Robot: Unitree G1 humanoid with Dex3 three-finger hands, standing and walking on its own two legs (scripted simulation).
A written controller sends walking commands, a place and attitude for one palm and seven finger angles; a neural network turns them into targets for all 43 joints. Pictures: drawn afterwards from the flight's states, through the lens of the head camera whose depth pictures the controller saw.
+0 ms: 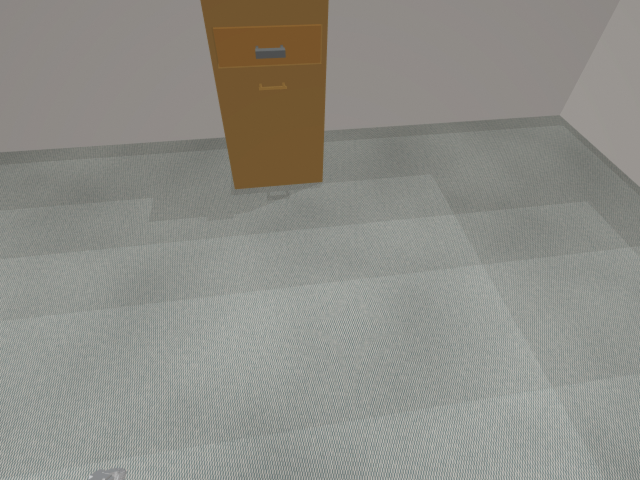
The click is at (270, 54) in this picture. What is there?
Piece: drawer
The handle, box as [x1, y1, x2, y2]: [255, 45, 285, 58]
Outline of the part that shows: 284,47 283,48 282,45 280,45 279,48 258,48 256,46 256,58 285,57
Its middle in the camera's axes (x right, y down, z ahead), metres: -0.19 -0.69 +1.42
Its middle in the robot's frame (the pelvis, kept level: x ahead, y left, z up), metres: +1.51 +0.26 -0.10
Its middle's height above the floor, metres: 0.67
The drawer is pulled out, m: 0.00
